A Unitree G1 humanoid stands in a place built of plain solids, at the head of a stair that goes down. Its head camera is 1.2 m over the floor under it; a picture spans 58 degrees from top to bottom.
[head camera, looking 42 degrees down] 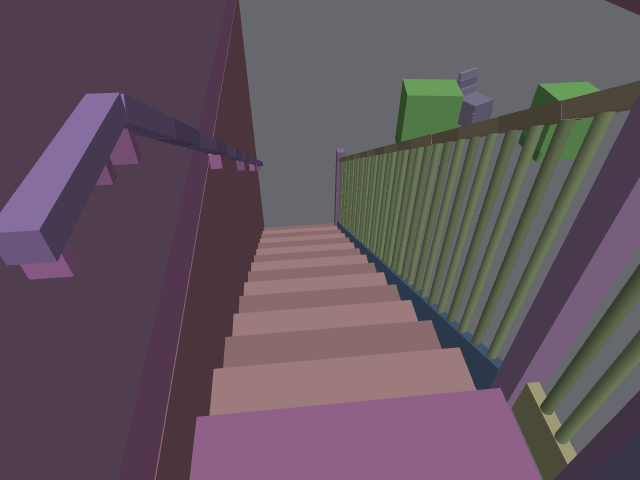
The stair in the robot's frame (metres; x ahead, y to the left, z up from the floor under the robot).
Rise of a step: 0.17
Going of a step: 0.26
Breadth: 0.90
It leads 6 degrees to the left of straight ahead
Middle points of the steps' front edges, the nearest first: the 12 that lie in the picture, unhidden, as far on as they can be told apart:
0.62 -0.10 0.00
0.88 -0.07 -0.17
1.13 -0.04 -0.33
1.39 -0.02 -0.50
1.64 0.01 -0.67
1.90 0.03 -0.83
2.16 0.06 -1.00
2.41 0.08 -1.17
2.67 0.11 -1.33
2.92 0.14 -1.50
3.18 0.16 -1.67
3.43 0.19 -1.83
